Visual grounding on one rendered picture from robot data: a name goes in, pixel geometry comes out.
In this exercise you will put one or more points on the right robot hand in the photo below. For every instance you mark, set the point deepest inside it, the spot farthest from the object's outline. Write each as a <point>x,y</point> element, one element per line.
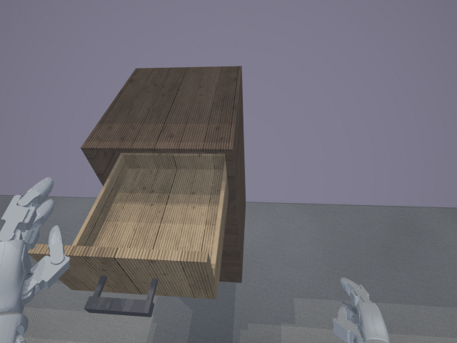
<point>363,323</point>

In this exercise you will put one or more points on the cabinet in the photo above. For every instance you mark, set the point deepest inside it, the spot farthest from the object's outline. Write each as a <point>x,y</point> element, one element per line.
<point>181,110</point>

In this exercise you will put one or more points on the drawer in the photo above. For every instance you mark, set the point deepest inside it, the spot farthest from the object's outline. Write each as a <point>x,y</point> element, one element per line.
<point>158,216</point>

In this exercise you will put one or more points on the left robot hand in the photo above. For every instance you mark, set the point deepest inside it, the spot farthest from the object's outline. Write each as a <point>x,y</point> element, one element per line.
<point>22,221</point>

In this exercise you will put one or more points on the handle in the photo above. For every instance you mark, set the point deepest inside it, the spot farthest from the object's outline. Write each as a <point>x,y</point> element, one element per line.
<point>119,306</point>

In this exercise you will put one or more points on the left robot forearm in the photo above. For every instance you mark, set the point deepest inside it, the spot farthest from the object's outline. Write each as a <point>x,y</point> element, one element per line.
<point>13,325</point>

